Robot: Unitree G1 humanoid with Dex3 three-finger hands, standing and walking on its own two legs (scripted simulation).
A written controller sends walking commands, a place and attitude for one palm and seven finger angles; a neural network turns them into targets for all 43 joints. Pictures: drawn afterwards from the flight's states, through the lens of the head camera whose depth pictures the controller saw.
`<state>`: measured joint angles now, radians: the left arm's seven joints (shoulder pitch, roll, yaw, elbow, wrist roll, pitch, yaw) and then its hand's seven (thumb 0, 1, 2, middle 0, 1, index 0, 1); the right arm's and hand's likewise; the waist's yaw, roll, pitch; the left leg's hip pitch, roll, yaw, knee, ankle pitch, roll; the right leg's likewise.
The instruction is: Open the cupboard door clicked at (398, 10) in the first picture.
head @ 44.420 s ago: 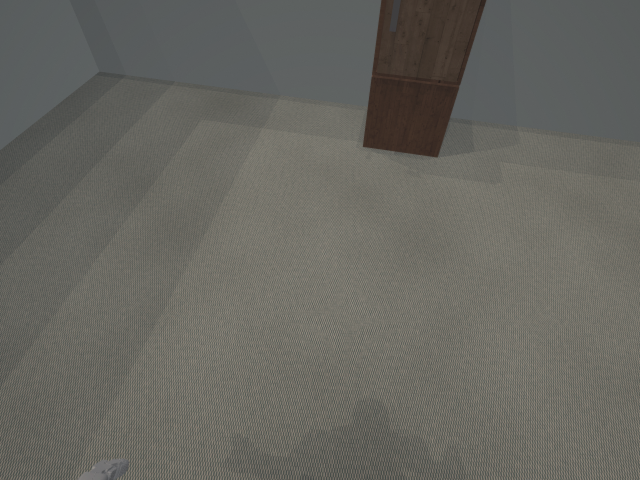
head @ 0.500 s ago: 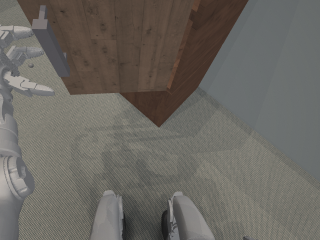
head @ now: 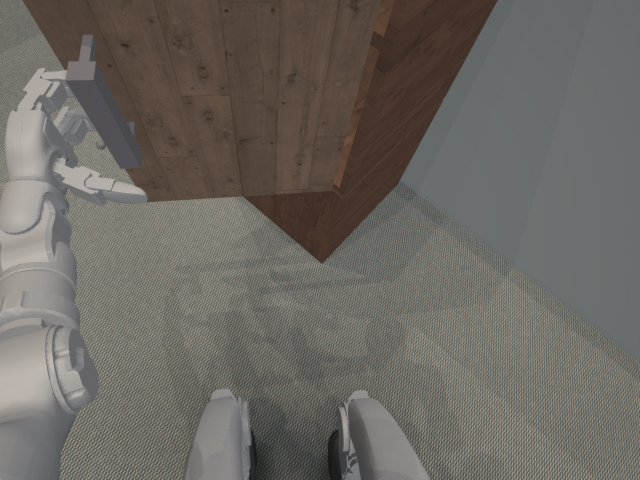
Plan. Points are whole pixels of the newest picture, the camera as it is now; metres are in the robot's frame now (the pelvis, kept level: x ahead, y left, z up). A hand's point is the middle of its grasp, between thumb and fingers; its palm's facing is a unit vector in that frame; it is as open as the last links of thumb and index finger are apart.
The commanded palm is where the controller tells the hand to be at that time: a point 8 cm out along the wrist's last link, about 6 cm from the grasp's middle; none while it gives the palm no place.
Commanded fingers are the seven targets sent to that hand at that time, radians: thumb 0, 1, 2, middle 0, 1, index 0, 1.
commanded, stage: slide the fingers in behind the handle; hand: left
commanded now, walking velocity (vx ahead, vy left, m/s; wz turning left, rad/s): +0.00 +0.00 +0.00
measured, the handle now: (111, 107) +0.55 +0.23 +0.05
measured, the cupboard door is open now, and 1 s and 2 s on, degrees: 49 49 52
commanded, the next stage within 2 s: close the thumb around the handle in 0.82 s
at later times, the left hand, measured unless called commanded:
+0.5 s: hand (129, 143) +0.50 +0.20 +0.05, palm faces +0.09 -1.00 -0.02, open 14.0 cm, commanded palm +0.48 +0.24 +0.05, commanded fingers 0.00 -0.50 0.30 -0.30 -1.20 -0.30 -1.20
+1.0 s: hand (124, 146) +0.49 +0.21 +0.05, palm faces +0.08 -1.00 -0.02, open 13.9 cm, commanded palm +0.47 +0.24 +0.05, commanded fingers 0.00 -0.22 0.42 -0.32 -1.23 -0.32 -1.23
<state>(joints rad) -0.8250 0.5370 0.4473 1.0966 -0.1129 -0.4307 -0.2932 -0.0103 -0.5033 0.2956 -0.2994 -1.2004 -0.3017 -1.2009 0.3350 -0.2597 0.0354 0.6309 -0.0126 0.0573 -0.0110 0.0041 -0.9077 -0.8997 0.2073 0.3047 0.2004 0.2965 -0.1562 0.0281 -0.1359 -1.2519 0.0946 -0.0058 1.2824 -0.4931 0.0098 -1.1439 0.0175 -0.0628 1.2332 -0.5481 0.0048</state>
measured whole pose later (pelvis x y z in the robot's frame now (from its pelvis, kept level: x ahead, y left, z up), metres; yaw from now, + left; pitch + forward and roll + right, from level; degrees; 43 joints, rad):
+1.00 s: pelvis +0.00 +0.00 +0.00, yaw +1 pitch +26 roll -4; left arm -0.82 0.47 0.40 1.11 -0.10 -0.47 -0.21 -0.01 -0.49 0.30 -0.30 -1.20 -0.30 -1.20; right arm 0.33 -0.26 0.02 0.64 -0.02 0.06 0.00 0.00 -0.91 -0.90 0.21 0.30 0.20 0.30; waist -0.16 0.03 -0.14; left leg -1.24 0.09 -0.01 1.28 -0.49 0.00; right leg -1.13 0.01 -0.06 1.24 -0.55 0.00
